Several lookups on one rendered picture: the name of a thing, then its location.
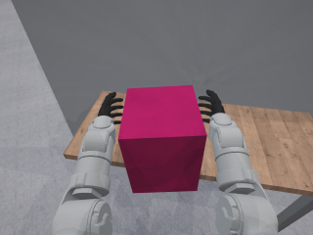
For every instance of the robot right forearm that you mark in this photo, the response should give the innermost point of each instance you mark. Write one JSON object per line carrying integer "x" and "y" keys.
{"x": 234, "y": 171}

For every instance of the robot left hand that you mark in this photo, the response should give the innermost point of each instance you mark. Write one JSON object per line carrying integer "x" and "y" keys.
{"x": 107, "y": 107}

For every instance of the table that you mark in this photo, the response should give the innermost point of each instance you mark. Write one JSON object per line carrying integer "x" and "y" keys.
{"x": 279, "y": 144}

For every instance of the left robot upper arm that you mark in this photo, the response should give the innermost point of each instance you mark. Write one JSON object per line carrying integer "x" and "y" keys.
{"x": 83, "y": 217}

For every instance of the right robot upper arm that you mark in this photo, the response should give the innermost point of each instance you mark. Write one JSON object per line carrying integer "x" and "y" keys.
{"x": 242, "y": 214}

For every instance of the carton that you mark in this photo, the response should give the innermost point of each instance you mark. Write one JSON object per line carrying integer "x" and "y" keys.
{"x": 162, "y": 139}

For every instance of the robot left forearm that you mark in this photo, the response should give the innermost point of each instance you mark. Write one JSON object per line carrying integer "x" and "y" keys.
{"x": 91, "y": 176}

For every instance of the robot right hand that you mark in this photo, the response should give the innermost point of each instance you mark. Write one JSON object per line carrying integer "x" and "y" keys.
{"x": 215, "y": 106}

